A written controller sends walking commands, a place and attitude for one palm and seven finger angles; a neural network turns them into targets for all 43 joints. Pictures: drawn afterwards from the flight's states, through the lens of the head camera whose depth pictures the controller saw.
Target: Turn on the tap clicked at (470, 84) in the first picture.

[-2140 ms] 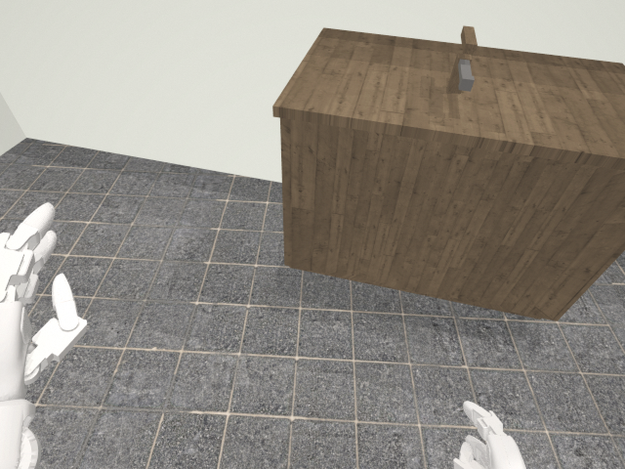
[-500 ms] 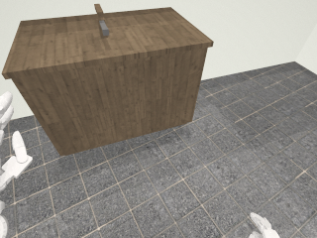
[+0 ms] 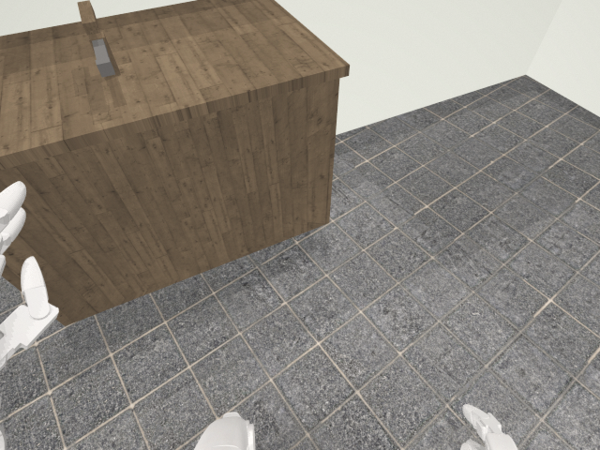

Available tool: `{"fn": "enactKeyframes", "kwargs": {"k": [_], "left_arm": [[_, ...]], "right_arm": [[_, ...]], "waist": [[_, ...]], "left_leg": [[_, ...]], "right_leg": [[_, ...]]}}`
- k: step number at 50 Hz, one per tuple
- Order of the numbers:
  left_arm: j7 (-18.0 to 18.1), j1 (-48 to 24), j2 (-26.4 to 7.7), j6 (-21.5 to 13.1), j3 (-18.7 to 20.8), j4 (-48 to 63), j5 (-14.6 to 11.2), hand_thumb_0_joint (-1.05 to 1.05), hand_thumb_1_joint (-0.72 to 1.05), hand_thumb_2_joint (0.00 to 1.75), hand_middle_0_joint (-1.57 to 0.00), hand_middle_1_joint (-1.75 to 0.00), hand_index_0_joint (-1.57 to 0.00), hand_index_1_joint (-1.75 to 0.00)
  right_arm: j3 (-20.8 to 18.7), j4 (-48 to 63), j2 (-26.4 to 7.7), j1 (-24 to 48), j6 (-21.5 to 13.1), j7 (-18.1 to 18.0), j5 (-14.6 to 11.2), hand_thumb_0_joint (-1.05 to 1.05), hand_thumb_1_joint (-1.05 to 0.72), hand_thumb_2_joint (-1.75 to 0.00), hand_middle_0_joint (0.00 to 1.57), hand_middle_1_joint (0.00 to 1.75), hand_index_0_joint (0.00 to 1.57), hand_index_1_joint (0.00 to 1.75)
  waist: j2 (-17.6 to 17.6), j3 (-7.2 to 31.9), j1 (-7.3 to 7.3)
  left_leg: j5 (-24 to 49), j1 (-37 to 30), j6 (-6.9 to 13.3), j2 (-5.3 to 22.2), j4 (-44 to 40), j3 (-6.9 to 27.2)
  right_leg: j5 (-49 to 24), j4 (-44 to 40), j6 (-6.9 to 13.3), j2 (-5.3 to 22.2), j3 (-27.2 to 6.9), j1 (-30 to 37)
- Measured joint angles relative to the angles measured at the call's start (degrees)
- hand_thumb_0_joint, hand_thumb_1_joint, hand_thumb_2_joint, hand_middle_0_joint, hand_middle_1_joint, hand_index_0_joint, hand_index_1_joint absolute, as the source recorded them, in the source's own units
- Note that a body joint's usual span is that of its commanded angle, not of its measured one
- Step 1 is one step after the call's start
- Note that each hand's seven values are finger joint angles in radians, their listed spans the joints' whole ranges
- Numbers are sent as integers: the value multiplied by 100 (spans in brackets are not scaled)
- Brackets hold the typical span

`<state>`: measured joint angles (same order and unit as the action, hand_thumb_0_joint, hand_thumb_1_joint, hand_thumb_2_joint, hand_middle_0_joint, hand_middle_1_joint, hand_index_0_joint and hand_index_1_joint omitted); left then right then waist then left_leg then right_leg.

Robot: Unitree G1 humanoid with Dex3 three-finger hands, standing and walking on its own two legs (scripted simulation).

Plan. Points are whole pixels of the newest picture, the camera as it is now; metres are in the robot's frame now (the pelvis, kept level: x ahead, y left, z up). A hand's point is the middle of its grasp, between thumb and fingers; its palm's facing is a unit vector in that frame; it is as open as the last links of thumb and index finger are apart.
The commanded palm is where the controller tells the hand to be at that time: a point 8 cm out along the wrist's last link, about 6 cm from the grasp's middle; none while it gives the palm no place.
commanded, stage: take the last steps up to it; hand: left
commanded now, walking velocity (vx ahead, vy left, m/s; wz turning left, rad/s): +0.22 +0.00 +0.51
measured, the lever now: (105, 67) +0.82 +0.45 +0.09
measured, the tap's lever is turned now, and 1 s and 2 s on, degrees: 0 0 0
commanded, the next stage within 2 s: come to a stop and stand still in 1.58 s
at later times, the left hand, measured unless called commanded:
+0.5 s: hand (88, 222) +0.32 +0.24 +0.18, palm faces +0.54 -0.73 -0.41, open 7.5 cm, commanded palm +0.27 +0.27 +0.18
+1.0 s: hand (128, 137) +0.46 +0.24 +0.18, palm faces +0.47 -0.74 -0.48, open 7.5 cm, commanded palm +0.41 +0.28 +0.18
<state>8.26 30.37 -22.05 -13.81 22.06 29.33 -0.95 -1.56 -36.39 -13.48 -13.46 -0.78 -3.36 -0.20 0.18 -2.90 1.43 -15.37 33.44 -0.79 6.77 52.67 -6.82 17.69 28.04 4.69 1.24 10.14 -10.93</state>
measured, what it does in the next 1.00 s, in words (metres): walks ahead: left foot, then right foot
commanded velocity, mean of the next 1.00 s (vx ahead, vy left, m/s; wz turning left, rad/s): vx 0.28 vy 0.04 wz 0.07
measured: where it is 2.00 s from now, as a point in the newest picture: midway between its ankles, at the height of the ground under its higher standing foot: (304, 369)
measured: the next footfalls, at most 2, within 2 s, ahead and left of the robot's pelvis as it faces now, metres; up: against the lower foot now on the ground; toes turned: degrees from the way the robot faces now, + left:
left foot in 0.18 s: +0.18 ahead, +0.14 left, +0.00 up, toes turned +11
right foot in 0.42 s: +0.20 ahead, -0.14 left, +0.00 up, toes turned -4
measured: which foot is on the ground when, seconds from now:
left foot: up 0.00-0.16, down 0.18-0.42, up 0.44-0.68, down 0.70-1.00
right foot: down 0.00-0.18, up 0.20-0.40, down 0.42-0.70, up 0.72-1.00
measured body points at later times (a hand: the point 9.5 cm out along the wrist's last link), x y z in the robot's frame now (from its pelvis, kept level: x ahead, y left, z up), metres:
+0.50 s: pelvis +0.14 -0.02 -0.02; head +0.15 -0.04 +0.43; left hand +0.28 +0.28 +0.20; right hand +0.33 -0.20 -0.13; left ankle +0.13 +0.11 -0.69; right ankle +0.16 -0.14 -0.74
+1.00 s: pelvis +0.28 -0.02 -0.01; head +0.29 -0.02 +0.44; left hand +0.43 +0.28 +0.20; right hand +0.45 -0.21 -0.11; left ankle +0.23 +0.12 -0.74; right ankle +0.34 -0.12 -0.73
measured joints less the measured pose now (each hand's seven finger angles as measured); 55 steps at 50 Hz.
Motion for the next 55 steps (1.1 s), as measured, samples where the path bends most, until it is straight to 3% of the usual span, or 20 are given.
{"fn": "enactKeyframes", "kwargs": {"k": [7, 9, 12, 14, 17, 20, 23, 25, 27, 29, 34, 35, 37, 39, 41, 44, 48, 50, 51, 55], "left_arm": [[163, -237, 94, 88, -128, 169, 0, 2, 88, 90, -21, -30, -21, -31], [206, -322, 90, 46, -74, 238, -27, 2, 88, 90, -21, -30, -21, -31], [162, -783, -34, 68, -36, -88, -62, 2, 88, 90, -21, -30, -21, -31], [93, -877, -78, 155, -20, -170, -61, 2, 88, 90, -21, -30, -21, -31], [43, -589, -74, 133, 10, 52, -94, 2, 88, 90, -21, -30, -21, -31], [36, -265, -97, 57, 23, 236, -83, 2, 88, 90, -21, -30, -21, -31], [29, -359, -25, 44, -63, 123, -17, 2, 88, 90, -21, -30, -21, -31], [27, -548, 197, 80, -176, -103, -5, 2, 88, 90, -21, -30, -21, -31], [49, -648, 404, 94, -225, -344, 6, 2, 88, 90, -21, -30, -21, -31], [80, -692, 499, 124, -253, -492, 19, 2, 88, 90, -21, -30, -21, -31], [155, -580, 434, 163, -311, -97, 47, 2, 88, 90, -21, -30, -21, -31], [177, -514, 382, 148, -284, 88, 38, 2, 88, 90, -21, -30, -21, -30], [211, -558, 192, 69, -161, 225, 17, 2, 88, 90, -21, -30, -21, -30], [189, -645, 7, 29, -52, 149, -5, 2, 88, 90, -21, -30, -21, -31], [151, -630, -121, 44, 46, 134, -30, 2, 88, 90, -21, -30, -21, -31], [104, -391, -109, 14, 104, 242, -67, 2, 88, 90, -21, -30, -21, -31], [46, -137, -50, -21, 55, 163, -65, 2, 89, 90, -21, -30, -21, -30], [33, -141, -97, 43, 42, 37, -47, 2, 89, 90, -21, -30, -21, -31], [30, -201, -128, 71, 35, -24, -21, 2, 89, 90, -21, -30, -21, -31], [-26, -598, 250, 165, -172, -332, -2, 2, 88, 90, -21, -30, -21, -31]], "right_arm": [[-94, 207, -88, -135, -148, -105, -2, 1, -91, -90, 20, 30, 20, 30], [-95, 299, -86, -14, -201, -123, -7, 1, -91, -90, 20, 30, 20, 30], [-45, 238, 212, 370, -212, -82, -23, 1, -91, -90, 20, 30, 20, 30], [53, 239, 396, 505, -221, -18, -43, 1, -91, -90, 20, 30, 20, 30], [199, 305, 590, 494, -306, 57, -63, 1, -91, -90, 20, 30, 20, 30], [302, 376, 666, 282, -394, 62, -70, 1, -91, -90, 20, 30, 20, 30], [309, 196, 579, 124, -357, 31, -56, 1, -90, -90, 20, 30, 21, 30], [301, -95, 414, 118, -276, 21, -43, 1, -90, -90, 21, 30, 21, 30], [285, -285, 265, 121, -190, -2, -28, 1, -90, -90, 21, 30, 21, 30], [246, -328, 171, 111, -133, -36, -20, 1, -90, -90, 21, 30, 21, 30], [63, -8, -13, 92, -209, -86, 29, 2, -91, -90, 20, 30, 20, 30], [17, 104, -57, 106, -246, -98, 21, 2, -91, -90, 20, 30, 20, 30], [-90, 192, 37, 280, -287, -120, 3, 2, -91, -90, 20, 30, 20, 30], [-105, 223, 170, 412, -328, -98, -2, 2, -91, -90, 20, 30, 20, 30], [-56, 234, 303, 453, -376, -32, -36, 1, -91, -90, 20, 30, 20, 30], [49, 282, 437, 357, -448, 59, -61, 1, -91, -90, 20, 30, 20, 30], [159, 298, 503, 113, -493, 49, -58, 1, -91, -90, 20, 30, 20, 30], [198, 274, 503, -3, -459, 2, -64, 1, -90, -90, 20, 30, 20, 30], [203, 255, 485, -42, -433, -14, -69, 1, -90, -90, 20, 30, 20, 30], [123, -235, 220, 171, -259, 16, -40, 1, -90, -90, 20, 30, 20, 30]], "waist": [[238, 9, -227], [221, 19, -263], [326, -100, -140], [247, -76, -63], [42, -21, -59], [-168, 59, -154], [-255, 135, -294], [-234, 149, -433], [-188, 166, -475], [-83, 157, -438], [144, 19, -309], [142, -2, -290], [314, -128, -233], [300, -152, -122], [228, -92, -45], [73, 38, -15], [-164, 111, -53], [-227, 120, -82], [-241, 126, -92], [-384, -6, -239]], "left_leg": [[398, -967, 177, -311, -1827, -412], [789, -1319, 380, -382, -2136, -371], [285, -1282, 302, -449, -1652, -284], [164, -1296, 249, -402, -1644, -154], [118, -1359, 136, -246, -1711, 7], [-129, -1348, 28, -98, -1482, 185], [-1022, -997, 85, -137, -325, 377], [-1160, -697, 62, -286, 710, 439], [-996, -514, 32, -324, 1085, 369], [-812, -540, 39, -293, 637, 213], [-105, -1260, 112, -291, -1674, -180], [117, -1454, 166, -299, -2036, -213], [62, -1463, 225, -331, -1788, -324], [-90, -1503, 228, -265, -1687, -301], [-105, -1605, 195, -174, -1828, -264], [-67, -1812, 110, -54, -2139, -272], [-207, -2050, -37, 36, -2221, -230], [-471, -2050, -107, 55, -1891, -157], [-676, -1933, -41, 64, -1516, -119], [-1157, -1037, 56, -214, 954, 411]], "right_leg": [[658, 332, -167, 166, 96, 458], [1016, 1264, -279, 235, 6, 184], [1437, 3192, -464, 171, -557, -623], [1442, 3597, -516, 153, -681, -1083], [1141, 2646, -567, 289, -585, -1263], [703, 1307, -611, 343, -360, -930], [119, 1182, -493, 369, -208, -798], [245, 1142, -461, 426, -165, -637], [240, 843, -481, 465, -134, -408], [162, 531, -530, 520, -92, -199], [334, 426, -647, 568, -60, 66], [479, 648, -669, 552, -103, 15], [945, 1706, -594, 594, -413, -369], [1321, 2913, -543, 397, -637, -873], [1292, 3390, -543, 280, -627, -1291], [808, 2836, -565, 298, -424, -1589], [226, 1357, -608, 273, -157, -1337], [-24, 649, -588, 221, -41, -987], [-340, 472, -488, 219, -40, -888], [-103, 958, -250, 235, 15, -844]]}}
